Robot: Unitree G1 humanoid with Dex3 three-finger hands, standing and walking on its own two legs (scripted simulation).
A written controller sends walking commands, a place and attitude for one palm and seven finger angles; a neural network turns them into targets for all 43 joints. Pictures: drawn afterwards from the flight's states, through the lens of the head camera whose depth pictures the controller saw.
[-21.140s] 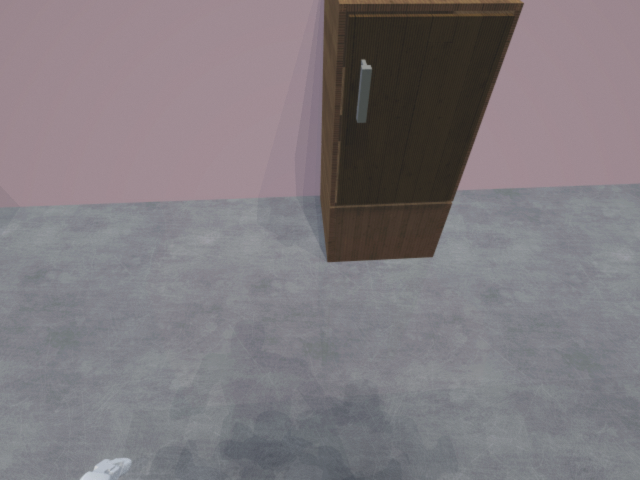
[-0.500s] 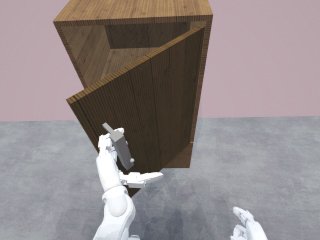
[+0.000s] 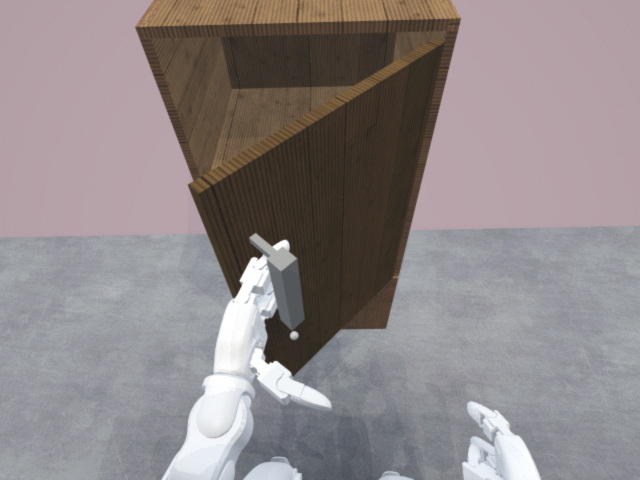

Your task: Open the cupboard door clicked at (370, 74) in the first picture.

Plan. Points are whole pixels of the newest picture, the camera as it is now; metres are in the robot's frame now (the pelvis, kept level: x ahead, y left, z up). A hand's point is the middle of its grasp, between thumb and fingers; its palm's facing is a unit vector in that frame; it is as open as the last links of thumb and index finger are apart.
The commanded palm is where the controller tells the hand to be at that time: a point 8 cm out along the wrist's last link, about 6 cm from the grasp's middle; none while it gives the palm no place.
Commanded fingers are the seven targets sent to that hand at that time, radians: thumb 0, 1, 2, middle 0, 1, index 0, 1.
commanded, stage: slide the hand sideways off the handle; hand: left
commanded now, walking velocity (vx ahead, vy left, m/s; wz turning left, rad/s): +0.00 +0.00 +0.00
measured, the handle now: (276, 282) +0.35 +0.08 +0.06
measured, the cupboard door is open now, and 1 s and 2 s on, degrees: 45 45 45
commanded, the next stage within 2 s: draw the hand back to the body in 0.96 s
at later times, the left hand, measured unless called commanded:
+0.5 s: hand (269, 363) +0.24 +0.07 +0.06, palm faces -0.01 -1.00 +0.02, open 16.3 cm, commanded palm +0.21 +0.13 +0.06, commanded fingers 0.00 -0.50 0.30 -0.15 -0.30 -0.15 -0.30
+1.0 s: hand (224, 403) +0.20 +0.11 +0.05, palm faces +0.04 -1.00 -0.03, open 16.3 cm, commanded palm +0.18 +0.17 +0.06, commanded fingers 0.00 -0.50 0.30 -0.15 -0.30 -0.15 -0.30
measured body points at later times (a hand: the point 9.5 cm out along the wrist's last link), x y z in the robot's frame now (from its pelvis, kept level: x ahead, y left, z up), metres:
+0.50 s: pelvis +0.00 +0.02 -0.01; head +0.04 +0.02 +0.44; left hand +0.24 +0.12 +0.06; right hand +0.18 -0.19 -0.08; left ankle +0.03 +0.10 -0.68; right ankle +0.00 -0.09 -0.67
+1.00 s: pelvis +0.01 -0.01 -0.02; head +0.06 -0.02 +0.43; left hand +0.19 +0.17 +0.06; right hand +0.20 -0.23 -0.09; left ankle +0.03 +0.10 -0.67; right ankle +0.00 -0.09 -0.68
